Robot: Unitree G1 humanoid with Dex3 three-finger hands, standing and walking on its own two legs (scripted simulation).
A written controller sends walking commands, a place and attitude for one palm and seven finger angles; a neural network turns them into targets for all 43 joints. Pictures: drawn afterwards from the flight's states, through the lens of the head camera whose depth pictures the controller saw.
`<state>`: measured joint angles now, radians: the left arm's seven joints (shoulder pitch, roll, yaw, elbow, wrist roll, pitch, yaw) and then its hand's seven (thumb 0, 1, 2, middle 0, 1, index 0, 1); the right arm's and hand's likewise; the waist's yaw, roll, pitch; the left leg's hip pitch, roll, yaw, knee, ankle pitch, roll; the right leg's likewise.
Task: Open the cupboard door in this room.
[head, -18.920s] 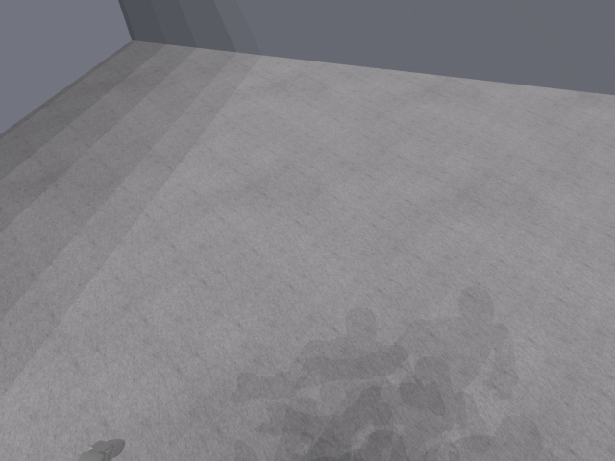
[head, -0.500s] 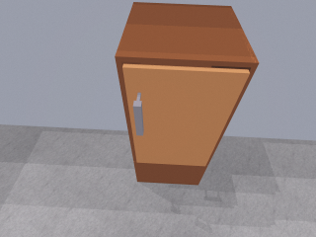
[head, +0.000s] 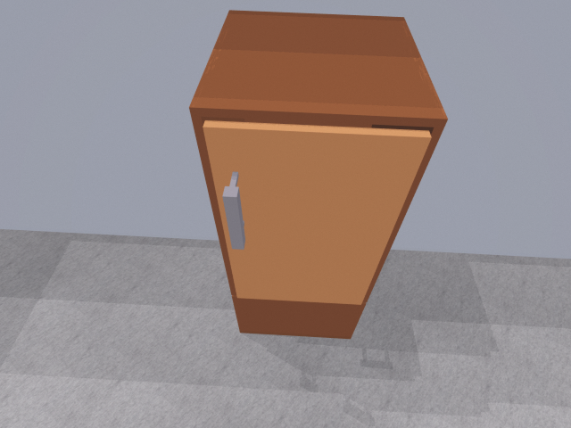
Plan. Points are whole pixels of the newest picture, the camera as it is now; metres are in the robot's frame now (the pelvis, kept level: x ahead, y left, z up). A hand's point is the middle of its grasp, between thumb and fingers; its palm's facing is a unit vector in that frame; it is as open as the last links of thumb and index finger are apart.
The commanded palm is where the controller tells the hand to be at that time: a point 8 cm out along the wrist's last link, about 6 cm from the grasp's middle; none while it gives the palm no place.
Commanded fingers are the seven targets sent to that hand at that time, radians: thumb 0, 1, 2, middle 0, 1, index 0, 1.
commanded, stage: shuffle to correct the standing spot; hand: left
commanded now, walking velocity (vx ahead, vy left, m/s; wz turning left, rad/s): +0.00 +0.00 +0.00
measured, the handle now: (236, 211) +0.48 +0.13 -0.03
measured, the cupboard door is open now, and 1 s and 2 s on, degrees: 0 0 0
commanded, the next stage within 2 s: come to a stop and stand still in 0.22 s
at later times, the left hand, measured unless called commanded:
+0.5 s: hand out of the picture -0.02 +0.11 -0.18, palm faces +0.03 -0.97 -0.25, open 7.4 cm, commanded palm none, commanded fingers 0.00 0.90 0.90 -0.20 -0.30 -0.20 -0.30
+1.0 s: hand out of the picture -0.06 +0.13 -0.17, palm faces +0.07 -0.96 -0.28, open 7.4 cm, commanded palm none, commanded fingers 0.00 0.90 0.90 -0.20 -0.30 -0.20 -0.30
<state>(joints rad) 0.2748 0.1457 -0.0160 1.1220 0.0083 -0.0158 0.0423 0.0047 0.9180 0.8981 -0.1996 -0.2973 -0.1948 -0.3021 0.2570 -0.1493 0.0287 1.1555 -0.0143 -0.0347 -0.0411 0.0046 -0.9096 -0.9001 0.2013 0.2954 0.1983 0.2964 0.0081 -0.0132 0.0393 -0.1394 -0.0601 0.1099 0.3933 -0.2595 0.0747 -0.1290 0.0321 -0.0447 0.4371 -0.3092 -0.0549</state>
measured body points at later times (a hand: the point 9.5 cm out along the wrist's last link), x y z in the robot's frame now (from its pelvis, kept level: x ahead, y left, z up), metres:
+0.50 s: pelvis -0.03 -0.07 -0.01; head +0.00 -0.09 +0.44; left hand -0.02 +0.16 -0.16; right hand +0.00 -0.30 -0.18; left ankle -0.03 +0.06 -0.73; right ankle -0.05 -0.15 -0.74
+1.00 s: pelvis -0.03 -0.06 -0.01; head -0.02 -0.08 +0.44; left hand -0.06 +0.18 -0.15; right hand +0.08 -0.29 -0.16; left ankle -0.04 +0.08 -0.74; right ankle -0.05 -0.15 -0.74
